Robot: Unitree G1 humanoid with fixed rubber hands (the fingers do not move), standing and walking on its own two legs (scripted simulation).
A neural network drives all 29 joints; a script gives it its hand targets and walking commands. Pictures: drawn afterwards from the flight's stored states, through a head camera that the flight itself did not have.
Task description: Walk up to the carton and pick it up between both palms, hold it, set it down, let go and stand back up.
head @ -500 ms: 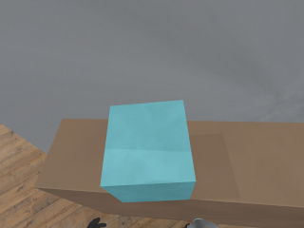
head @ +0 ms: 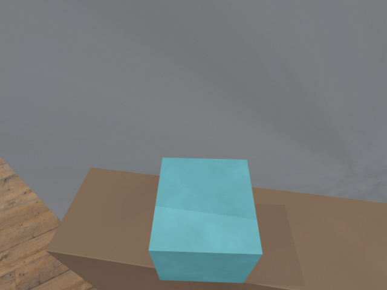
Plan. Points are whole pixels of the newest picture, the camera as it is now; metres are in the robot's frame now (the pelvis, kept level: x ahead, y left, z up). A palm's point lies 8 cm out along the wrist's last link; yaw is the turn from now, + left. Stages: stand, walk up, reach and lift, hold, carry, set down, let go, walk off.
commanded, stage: walk up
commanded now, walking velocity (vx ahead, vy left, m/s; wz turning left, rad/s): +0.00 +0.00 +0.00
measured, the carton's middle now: (203, 220) +0.27 +0.01 +0.00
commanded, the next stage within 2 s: none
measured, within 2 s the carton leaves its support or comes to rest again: neither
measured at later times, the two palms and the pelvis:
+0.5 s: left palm out of the picture -0.02 +0.19 -0.15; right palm out of the picture -0.02 -0.20 -0.15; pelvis +0.01 +0.00 +0.00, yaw +0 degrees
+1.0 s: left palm out of the picture -0.01 +0.17 -0.15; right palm out of the picture -0.01 -0.20 -0.15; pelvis +0.03 -0.01 +0.00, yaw +0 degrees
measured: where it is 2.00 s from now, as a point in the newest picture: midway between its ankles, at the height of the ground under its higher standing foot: outside the picture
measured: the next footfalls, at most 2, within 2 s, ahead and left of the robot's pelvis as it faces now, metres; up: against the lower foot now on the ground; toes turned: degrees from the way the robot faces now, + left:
none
